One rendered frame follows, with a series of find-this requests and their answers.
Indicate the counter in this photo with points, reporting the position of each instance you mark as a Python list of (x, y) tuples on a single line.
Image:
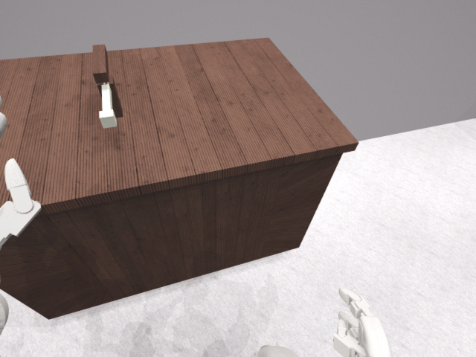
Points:
[(221, 156)]

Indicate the tap lever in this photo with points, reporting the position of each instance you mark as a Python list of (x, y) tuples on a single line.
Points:
[(107, 116)]

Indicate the right robot hand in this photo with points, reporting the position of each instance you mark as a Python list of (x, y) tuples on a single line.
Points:
[(367, 338)]

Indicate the left robot hand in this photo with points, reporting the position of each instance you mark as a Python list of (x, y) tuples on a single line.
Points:
[(15, 216)]

